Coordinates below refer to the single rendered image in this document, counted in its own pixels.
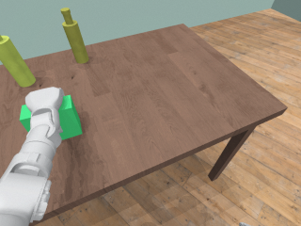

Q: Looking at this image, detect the robot left forearm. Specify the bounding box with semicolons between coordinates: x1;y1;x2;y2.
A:
0;105;62;187

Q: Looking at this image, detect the sponge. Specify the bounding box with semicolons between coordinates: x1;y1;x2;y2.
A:
19;95;83;140

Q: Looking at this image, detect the left robot upper arm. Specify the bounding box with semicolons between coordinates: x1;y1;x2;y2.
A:
0;172;52;226

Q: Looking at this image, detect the table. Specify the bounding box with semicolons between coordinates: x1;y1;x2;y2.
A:
0;24;288;226

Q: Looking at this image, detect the left robot hand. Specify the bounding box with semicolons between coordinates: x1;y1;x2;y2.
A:
24;87;65;134

